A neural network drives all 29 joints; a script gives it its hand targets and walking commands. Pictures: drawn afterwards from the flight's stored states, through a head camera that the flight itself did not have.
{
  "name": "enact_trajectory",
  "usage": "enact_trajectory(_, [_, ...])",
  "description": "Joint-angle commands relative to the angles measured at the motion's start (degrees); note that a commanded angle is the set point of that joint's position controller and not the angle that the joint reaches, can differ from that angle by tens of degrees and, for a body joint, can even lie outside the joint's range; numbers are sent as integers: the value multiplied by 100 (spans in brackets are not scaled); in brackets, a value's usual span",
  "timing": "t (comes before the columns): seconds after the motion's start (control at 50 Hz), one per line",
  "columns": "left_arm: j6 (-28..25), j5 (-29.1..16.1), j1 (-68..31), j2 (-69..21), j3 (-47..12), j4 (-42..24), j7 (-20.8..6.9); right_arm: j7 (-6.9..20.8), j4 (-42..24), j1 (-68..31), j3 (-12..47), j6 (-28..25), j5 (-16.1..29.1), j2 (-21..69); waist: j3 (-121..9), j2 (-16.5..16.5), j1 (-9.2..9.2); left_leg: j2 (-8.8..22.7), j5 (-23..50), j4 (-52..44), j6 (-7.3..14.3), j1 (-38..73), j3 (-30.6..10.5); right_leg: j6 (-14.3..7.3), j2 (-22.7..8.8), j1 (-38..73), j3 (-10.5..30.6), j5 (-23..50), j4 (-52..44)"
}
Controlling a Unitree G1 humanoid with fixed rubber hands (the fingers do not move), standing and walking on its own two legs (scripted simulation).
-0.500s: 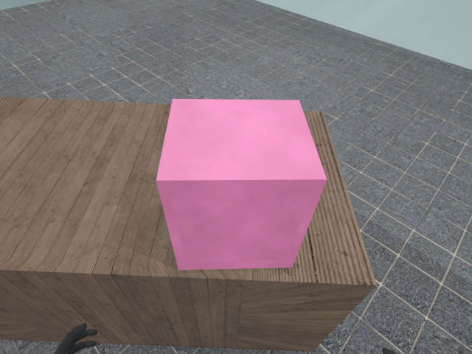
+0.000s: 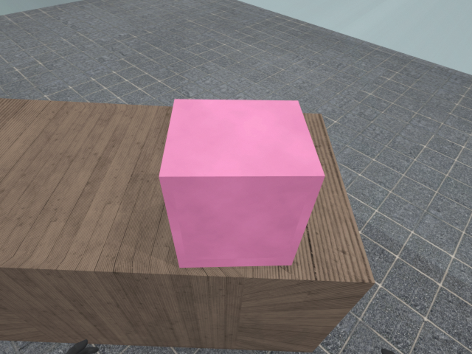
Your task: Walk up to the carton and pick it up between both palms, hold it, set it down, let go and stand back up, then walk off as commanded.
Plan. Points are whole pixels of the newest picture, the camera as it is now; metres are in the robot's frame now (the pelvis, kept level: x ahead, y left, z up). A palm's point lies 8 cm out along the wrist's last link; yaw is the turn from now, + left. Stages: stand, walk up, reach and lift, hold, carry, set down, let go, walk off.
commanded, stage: walk off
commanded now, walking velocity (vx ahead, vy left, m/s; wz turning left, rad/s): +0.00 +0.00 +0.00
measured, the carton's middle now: (236, 187) +0.47 +0.00 +0.01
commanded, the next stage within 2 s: none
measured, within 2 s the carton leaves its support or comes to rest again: neither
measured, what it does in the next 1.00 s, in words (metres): walks backwards: right foot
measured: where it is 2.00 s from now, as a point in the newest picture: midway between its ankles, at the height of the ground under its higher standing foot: outside the picture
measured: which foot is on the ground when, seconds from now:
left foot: down 0.00-0.82, up 0.84-1.00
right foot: down 0.00-0.46, up 0.48-0.80, down 0.82-1.00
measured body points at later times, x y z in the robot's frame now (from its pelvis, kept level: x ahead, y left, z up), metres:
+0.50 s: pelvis -0.09 +0.01 -0.03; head -0.05 +0.03 +0.42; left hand +0.03 +0.32 -0.14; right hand +0.00 -0.30 -0.13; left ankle -0.07 +0.11 -0.74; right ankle +0.00 -0.11 -0.72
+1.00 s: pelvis -0.19 -0.02 -0.03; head -0.14 -0.04 +0.41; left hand -0.09 +0.29 -0.13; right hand -0.06 -0.34 -0.15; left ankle -0.20 +0.12 -0.66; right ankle -0.14 -0.13 -0.73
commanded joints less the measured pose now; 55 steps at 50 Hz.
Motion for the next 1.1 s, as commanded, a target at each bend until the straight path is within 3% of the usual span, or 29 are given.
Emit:
enact_trajectory(0.0, [-318, 552, 64, 1380, 273, 122, -51, -90, -214, -339, -392, -153, -811, -1216, -273, 201, 120, 363, 594, -854, 496, 323, -629, -182, -691, 383, 664, 299, -814])
enact_trajectory(0.02, [-237, 407, -118, 1553, 347, 25, -12, -91, -521, -173, -657, -49, -683, -1764, 216, 701, -60, 382, 3062, -377, 601, 6, -600, -190, -754, 55, 558, 2451, -206])
enact_trajectory(0.04, [-216, 416, -108, 1533, 377, -123, -19, -95, -467, -1, -655, -25, -583, -1746, -57, 566, -130, 403, 3554, -353, 679, 123, -517, -184, -591, 116, 428, 2436, 86])
enact_trajectory(0.1, [-100, 423, -22, 1332, 331, -285, -13, -107, -730, -261, -756, 79, -617, -1792, -60, 448, -53, 695, 2411, -355, 1083, 86, -780, -200, -370, -193, 278, 1915, 491])
enact_trajectory(0.14, [-40, 440, -231, 1456, 372, -256, -24, -80, -755, -273, -779, 173, -681, -1928, 52, 870, -168, 963, 2107, -793, 1289, -205, -1185, -125, -131, -190, 98, 1138, 1032])
enact_trajectory(0.16, [-30, 459, 23, 1356, 481, -294, -27, -81, -976, -541, -769, 161, -647, -1950, 398, 572, 66, 1111, 2016, -683, 1487, -707, -1304, -98, -124, -66, 105, 805, 1067])
enact_trajectory(0.2, [-25, 522, 210, 1556, 450, -164, -53, -88, -1008, -796, -768, 263, -653, -1883, 698, 628, 107, 707, 631, -402, 1185, -1515, -856, -289, -420, 248, 525, 508, 482])
enact_trajectory(0.24, [-39, 534, 124, 1820, 523, -171, 7, -30, -830, -778, -712, 350, -617, -1472, 757, -609, 140, -478, -1373, 1378, 632, -819, 154, -935, -1725, -977, 1871, 243, -1365])
enact_trajectory(0.26, [-117, 522, 209, 1982, 599, -270, 13, -59, -807, -522, -729, 412, -671, -1451, 981, -804, 133, -681, -1535, 2621, 519, -813, -122, -1267, -2171, -1301, 2680, 266, -1752])
enact_trajectory(0.3, [-95, 482, -307, 1932, 596, -353, 71, -87, -657, -98, -770, 436, -681, -1476, 895, -497, -34, -717, -1434, 3499, 490, -642, -539, -1362, -2041, -1441, 2023, 466, -1513])
enact_trajectory(0.32, [-74, 457, -697, 1964, 600, -408, 97, -72, -700, -36, -812, 424, -610, -1457, 940, -921, -124, -569, -1167, 3712, 525, -435, -780, -1324, -2018, -1681, 1763, 682, -1405])
enact_trajectory(0.38, [-16, 549, -602, 1834, 403, -350, 94, -61, -413, 352, -813, 351, -619, -1525, 344, -646, -123, -240, -1758, 1461, 560, -307, -679, -1163, -1819, -669, 1515, 1923, -343])
enact_trajectory(0.42, [65, 526, -384, 1673, 455, -492, 67, -72, -375, 788, -786, 257, -692, -1345, -155, -753, -137, -376, -479, -37, 561, 535, -309, -755, -1386, -608, 1312, 2043, 368])
enact_trajectory(0.44, [111, 488, -141, 1547, 441, -368, 90, -50, -433, 795, -761, 235, -749, -1353, -389, -41, -139, -93, -12, -587, 619, 694, -999, -545, -1100, -866, 1143, 1378, 1024])
enact_trajectory(0.46, [155, 414, -296, 1225, 375, -542, 119, -9, -507, 455, -782, 236, -605, -1933, -107, 2064, -323, 1254, 1302, -1090, 1195, 315, -2653, -42, 307, -1737, 154, -1615, 2441])
enact_trajectory(0.5, [234, 490, -460, 1454, 569, -445, 285, -90, -816, -123, -875, 212, -707, -2186, 797, 1242, -287, 1620, 450, -1704, 1512, -1188, -3464, -48, 691, -1268, 1362, -2153, 3873])
enact_trajectory(0.52, [275, 442, -68, 1546, 552, -262, 200, -179, -931, -365, -895, 263, -751, -2043, 737, 643, -78, 1330, 472, -1398, 1454, -903, -2847, -80, 769, -1323, 1335, -1876, 4196])
enact_trajectory(0.6, [199, 334, 122, 1674, 590, -217, 201, -214, -1141, -467, -917, 226, -713, -1912, 407, 1010, -98, 1259, 1046, -873, 1454, 36, -2454, 18, 643, -1590, 1292, -1595, 4353])
enact_trajectory(0.68, [154, 407, 291, 1569, 520, -294, 150, -255, -1168, -241, -935, 297, -791, -1944, 249, 762, -120, 1451, 1884, -487, 1734, 579, -2329, -137, 192, -1334, 1075, -1934, 3000])
enact_trajectory(0.74, [143, 397, 327, 1486, 487, -229, 154, -209, -1251, -313, -944, 354, -778, -1882, 53, 1468, -118, 1241, 3091, -236, 1604, 428, -1881, -158, 51, -521, 666, -2055, 1852])
enact_trajectory(0.76, [109, 446, 663, 1418, 521, -170, 180, -173, -1255, -545, -931, 385, -738, -1877, 275, 1122, 185, 1267, 2945, 47, 1521, -337, -1657, -204, -55, 80, 533, -1348, 1164])
enact_trajectory(0.78, [93, 530, 932, 1621, 574, -98, 157, -181, -1288, -618, -920, 392, -698, -1792, 141, 757, 355, 907, 2246, 666, 1165, -643, -1478, -392, -153, 610, 1126, -954, -72])
enact_trajectory(0.8, [45, 581, 775, 1989, 583, -175, 158, -178, -1238, -437, -864, 399, -625, -1600, 191, -473, 216, 1, 1210, 1782, 768, -1185, -922, -621, -932, 468, 2399, 461, -727])
enact_trajectory(0.82, [24, 495, 251, 2228, 637, -344, 185, -222, -1166, -875, -890, 465, -598, -1508, 633, -889, 254, -940, -2037, 2820, 397, -1283, -480, -1126, -2071, -524, 3741, 1595, -1093])
enact_trajectory(0.84, [27, 497, 103, 2316, 704, -411, 167, -261, -1065, -741, -975, 510, -593, -1595, 644, -850, 256, -1135, -2193, 3673, 364, -1073, -1271, -1343, -2016, -1031, 3960, 1017, -1198])
enact_trajectory(0.86, [-9, 519, -289, 2227, 713, -409, 227, -232, -985, -559, -877, 532, -588, -1582, 990, -485, 72, -1304, -1806, 3991, 350, -1263, -1747, -1082, -1781, -950, 3707, 813, -1146])
enact_trajectory(0.94, [-1, 534, -648, 1861, 637, -651, 191, -261, -817, 83, -943, 473, -547, -1778, 724, -666, 3, -1163, -1525, 4636, 93, -1298, -1491, -1424, -1494, -432, 2658, 1519, -422])
enact_trajectory(1.06, [29, 587, 323, 1681, 588, -616, 241, -193, -952, -175, -853, 370, -596, -1573, -70, -973, 503, -894, -1884, 2375, 183, -1405, -1137, -1377, -1661, 1237, 2845, 2979, 203])
enact_trajectory(1.08, [53, 587, 97, 1780, 659, -779, 286, -158, -995, 6, -873, 351, -598, -1608, -191, -1025, 306, -783, -1807, 2173, 259, -934, -1119, -1381, -1878, 735, 3096, 2938, 183])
